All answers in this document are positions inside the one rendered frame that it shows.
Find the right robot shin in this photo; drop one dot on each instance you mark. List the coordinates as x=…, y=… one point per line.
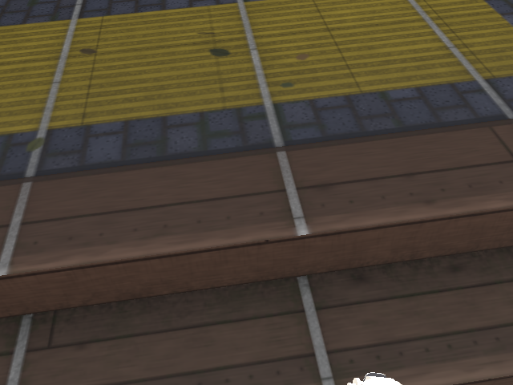
x=374, y=374

